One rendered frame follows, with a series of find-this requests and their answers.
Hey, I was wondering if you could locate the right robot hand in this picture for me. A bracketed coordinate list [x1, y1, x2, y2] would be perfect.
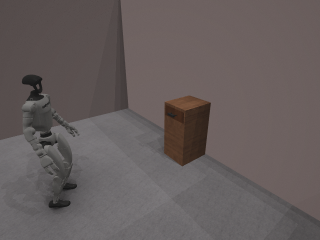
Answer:
[40, 155, 60, 175]

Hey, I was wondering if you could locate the drawer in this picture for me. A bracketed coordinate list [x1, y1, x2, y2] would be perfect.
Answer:
[165, 105, 184, 124]

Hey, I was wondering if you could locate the robot right upper arm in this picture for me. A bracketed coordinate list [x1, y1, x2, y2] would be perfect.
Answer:
[21, 101, 36, 135]

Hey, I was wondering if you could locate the robot left forearm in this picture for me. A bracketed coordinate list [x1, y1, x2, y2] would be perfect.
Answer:
[52, 111, 69, 127]

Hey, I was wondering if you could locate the robot left upper arm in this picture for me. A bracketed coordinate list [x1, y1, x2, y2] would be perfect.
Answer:
[40, 94, 55, 116]

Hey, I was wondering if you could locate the cabinet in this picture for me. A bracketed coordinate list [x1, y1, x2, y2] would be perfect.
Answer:
[164, 95, 211, 166]

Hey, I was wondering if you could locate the right robot thigh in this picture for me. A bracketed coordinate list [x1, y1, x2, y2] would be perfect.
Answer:
[41, 142, 65, 181]

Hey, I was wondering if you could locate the handle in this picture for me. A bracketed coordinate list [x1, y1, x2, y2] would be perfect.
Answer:
[167, 112, 177, 118]

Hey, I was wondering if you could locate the left robot hand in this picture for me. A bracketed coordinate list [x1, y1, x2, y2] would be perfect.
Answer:
[65, 124, 80, 137]

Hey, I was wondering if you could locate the robot torso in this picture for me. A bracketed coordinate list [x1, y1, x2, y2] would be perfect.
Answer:
[25, 93, 56, 146]

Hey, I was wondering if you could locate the robot right forearm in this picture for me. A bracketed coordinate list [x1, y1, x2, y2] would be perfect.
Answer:
[23, 128, 47, 158]

